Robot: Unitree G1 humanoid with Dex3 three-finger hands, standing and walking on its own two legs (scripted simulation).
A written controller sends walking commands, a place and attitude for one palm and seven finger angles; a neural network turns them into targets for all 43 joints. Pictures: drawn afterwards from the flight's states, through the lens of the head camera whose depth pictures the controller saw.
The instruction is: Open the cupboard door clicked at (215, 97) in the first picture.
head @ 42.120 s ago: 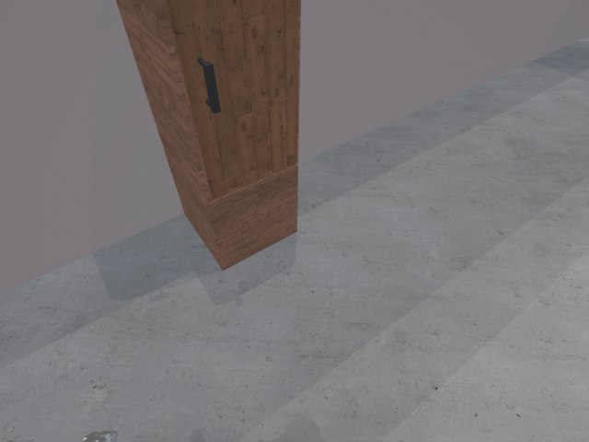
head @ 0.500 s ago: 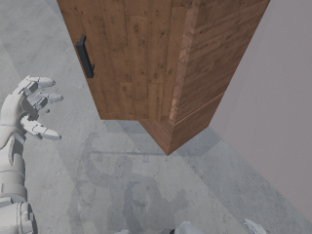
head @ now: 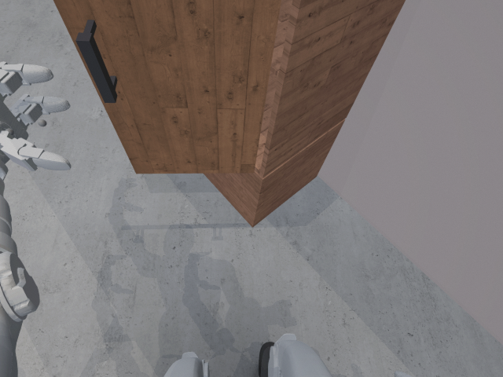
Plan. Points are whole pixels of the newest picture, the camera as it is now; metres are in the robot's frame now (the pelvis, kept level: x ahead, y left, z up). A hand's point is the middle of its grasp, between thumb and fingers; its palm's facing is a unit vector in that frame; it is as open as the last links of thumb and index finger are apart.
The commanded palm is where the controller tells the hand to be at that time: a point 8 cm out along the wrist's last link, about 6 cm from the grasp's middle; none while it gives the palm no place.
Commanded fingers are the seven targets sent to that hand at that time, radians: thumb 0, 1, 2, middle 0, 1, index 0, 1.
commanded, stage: move the hooked fingers beside the handle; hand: left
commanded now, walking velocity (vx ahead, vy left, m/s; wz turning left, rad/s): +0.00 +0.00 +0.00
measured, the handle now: (101, 63) +0.61 +0.24 +0.09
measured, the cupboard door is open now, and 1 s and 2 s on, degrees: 52 52 52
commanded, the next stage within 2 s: slide the fingers in behind the handle in 1.76 s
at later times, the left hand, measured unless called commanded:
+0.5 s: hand (45, 82) +0.54 +0.31 +0.10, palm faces +0.00 -1.00 -0.01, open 14.0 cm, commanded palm +0.54 +0.35 +0.09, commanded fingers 0.00 -0.50 0.30 -0.30 -1.20 -0.30 -1.20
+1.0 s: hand (49, 83) +0.56 +0.31 +0.09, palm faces +0.00 -1.00 +0.01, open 14.0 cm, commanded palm +0.54 +0.34 +0.09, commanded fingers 0.00 -0.50 0.30 -0.30 -1.20 -0.30 -1.20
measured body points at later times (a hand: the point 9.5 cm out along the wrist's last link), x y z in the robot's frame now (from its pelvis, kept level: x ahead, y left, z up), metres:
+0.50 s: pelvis +0.01 +0.02 -0.01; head +0.18 +0.05 +0.40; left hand +0.54 +0.36 +0.10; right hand -0.03 -0.25 -0.10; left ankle -0.02 +0.10 -0.69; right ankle +0.06 -0.11 -0.69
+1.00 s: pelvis +0.04 +0.02 -0.01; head +0.20 +0.06 +0.41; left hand +0.55 +0.36 +0.09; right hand +0.01 -0.24 -0.09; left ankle -0.02 +0.10 -0.69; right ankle +0.06 -0.11 -0.69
